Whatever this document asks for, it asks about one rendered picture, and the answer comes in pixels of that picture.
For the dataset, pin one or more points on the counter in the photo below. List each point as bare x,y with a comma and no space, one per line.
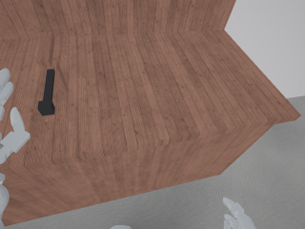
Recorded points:
148,94

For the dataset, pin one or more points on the robot left forearm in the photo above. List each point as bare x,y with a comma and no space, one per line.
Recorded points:
4,199

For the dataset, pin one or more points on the right robot hand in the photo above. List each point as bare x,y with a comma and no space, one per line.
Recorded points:
240,220

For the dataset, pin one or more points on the tap lever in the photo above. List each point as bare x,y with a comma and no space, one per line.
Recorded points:
46,106

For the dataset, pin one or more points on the left robot hand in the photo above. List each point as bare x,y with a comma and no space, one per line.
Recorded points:
13,141

